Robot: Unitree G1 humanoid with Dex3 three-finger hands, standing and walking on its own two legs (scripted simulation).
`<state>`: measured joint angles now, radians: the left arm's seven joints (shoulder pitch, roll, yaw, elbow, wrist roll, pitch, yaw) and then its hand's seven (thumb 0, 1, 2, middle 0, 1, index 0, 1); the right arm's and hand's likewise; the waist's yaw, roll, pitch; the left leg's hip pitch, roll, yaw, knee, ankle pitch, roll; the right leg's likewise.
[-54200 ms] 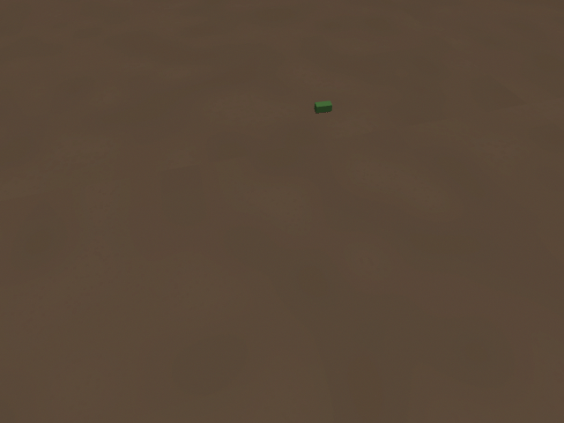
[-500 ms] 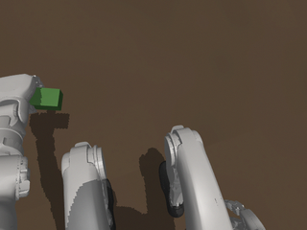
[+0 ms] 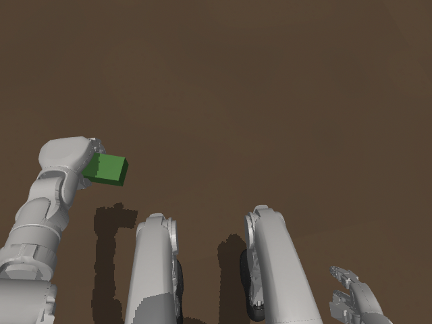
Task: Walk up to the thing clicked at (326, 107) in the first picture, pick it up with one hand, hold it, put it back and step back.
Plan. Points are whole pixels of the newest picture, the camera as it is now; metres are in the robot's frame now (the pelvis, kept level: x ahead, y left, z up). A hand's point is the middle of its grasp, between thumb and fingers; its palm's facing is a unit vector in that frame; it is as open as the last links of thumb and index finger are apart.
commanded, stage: lift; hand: left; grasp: from above
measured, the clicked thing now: (100, 168) +0.42 +0.24 -0.12
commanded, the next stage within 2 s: hold in 0.94 s
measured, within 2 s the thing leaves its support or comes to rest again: neither
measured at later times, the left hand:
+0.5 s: hand (29, 154) +0.36 +0.25 +0.10, palm faces -0.48 -0.10 -0.87, open 8.0 cm
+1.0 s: hand out of the picture +0.38 +0.24 +0.19, palm faces -0.46 -0.10 -0.88, open 8.0 cm
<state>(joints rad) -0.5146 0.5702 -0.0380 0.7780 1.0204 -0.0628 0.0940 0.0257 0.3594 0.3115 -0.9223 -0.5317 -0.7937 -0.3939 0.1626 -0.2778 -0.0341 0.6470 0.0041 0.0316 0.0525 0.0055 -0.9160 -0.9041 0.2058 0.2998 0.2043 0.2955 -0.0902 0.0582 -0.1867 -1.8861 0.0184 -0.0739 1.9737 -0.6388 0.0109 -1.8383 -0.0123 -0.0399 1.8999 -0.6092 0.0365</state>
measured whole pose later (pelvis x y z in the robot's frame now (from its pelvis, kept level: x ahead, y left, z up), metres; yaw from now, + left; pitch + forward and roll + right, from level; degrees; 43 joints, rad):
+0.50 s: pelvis +0.03 +0.00 +0.18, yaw +2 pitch +18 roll -2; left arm -0.32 0.47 -0.13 0.73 0.97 0.01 0.05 0.03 0.36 0.32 -0.91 -0.56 -0.78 -0.42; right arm 0.23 -0.25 -0.03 0.70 0.05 -0.02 -0.06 0.01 -0.91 -0.90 0.21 0.30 0.21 0.30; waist -0.07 0.05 -0.16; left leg -1.12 0.04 -0.02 1.31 -0.52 0.00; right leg -1.10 0.00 -0.01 1.26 -0.48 0.02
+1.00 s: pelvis +0.07 +0.00 +0.26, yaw +1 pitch +10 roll -1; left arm -0.33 0.40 -0.18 0.81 0.97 0.03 0.11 0.04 0.35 0.32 -0.93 -0.55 -0.79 -0.42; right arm 0.26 -0.24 -0.04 0.74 0.05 -0.03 -0.06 0.01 -0.90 -0.90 0.21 0.30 0.20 0.30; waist -0.05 0.04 -0.08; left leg -0.66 0.03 0.02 0.86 -0.39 0.00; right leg -0.65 0.00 0.02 0.83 -0.36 0.03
